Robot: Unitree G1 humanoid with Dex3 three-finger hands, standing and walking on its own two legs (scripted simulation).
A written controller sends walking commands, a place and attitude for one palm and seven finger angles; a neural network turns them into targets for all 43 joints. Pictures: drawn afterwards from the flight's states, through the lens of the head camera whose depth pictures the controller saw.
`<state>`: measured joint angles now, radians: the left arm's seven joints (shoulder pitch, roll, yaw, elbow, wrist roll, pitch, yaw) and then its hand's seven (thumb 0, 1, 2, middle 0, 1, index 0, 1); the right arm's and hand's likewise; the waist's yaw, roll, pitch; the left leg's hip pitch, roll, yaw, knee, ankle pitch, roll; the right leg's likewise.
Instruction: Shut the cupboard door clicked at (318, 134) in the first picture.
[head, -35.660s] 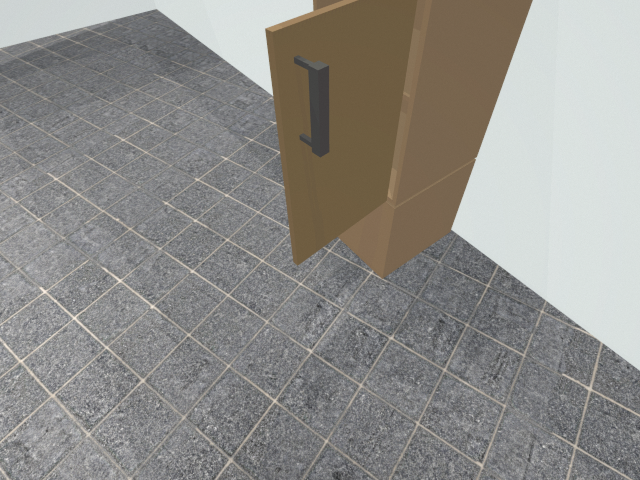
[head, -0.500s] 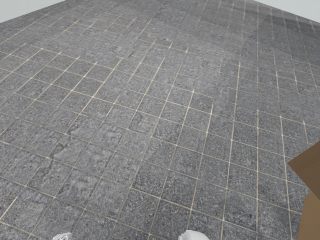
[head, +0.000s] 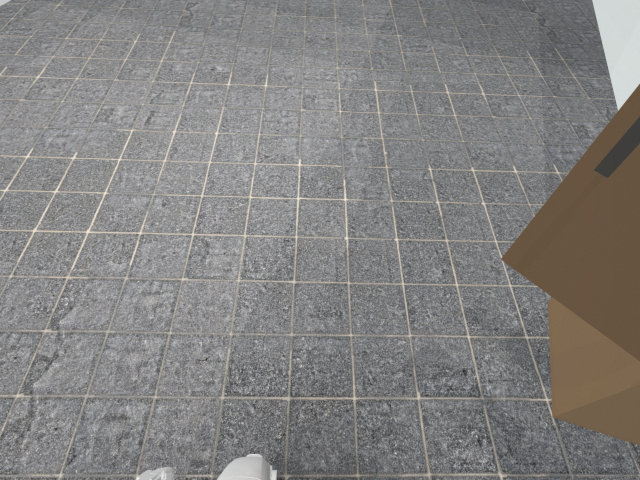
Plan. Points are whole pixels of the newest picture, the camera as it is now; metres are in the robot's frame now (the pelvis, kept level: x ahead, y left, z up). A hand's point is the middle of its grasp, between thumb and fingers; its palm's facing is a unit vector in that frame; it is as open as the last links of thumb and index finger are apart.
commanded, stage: turn to face it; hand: left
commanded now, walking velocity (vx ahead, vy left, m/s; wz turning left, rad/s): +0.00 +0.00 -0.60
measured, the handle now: out of the picture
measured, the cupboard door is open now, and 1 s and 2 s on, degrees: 60 60 60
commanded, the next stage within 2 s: take the last steps up to it in 1.20 s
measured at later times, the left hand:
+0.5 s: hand (208, 419) +0.21 +0.17 -0.15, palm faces -0.32 -0.92 -0.23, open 7.4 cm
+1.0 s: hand (227, 400) +0.24 +0.16 -0.18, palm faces -0.50 -0.85 -0.19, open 7.3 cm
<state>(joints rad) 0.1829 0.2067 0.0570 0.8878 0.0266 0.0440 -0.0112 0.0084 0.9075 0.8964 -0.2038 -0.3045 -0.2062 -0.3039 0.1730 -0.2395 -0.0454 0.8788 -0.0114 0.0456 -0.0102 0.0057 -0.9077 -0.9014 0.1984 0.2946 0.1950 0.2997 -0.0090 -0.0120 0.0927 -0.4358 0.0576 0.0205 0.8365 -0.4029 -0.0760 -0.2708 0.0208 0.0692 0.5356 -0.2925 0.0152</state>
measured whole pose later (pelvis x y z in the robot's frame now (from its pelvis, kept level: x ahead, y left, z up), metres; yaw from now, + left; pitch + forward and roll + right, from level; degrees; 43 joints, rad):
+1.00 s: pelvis +0.08 +0.02 +0.00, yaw -34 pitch +2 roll -2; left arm 0.21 0.25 0.08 0.93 0.01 0.07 -0.01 0.01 0.91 0.90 -0.20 -0.30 -0.20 -0.30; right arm 0.17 -0.20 -0.01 0.87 -0.03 0.00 -0.02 0.00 -0.91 -0.90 0.20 0.29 0.20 0.30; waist 0.01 -0.05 0.06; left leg -0.31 0.05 0.08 0.60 -0.33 0.02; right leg -0.40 0.04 0.07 0.91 -0.51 0.03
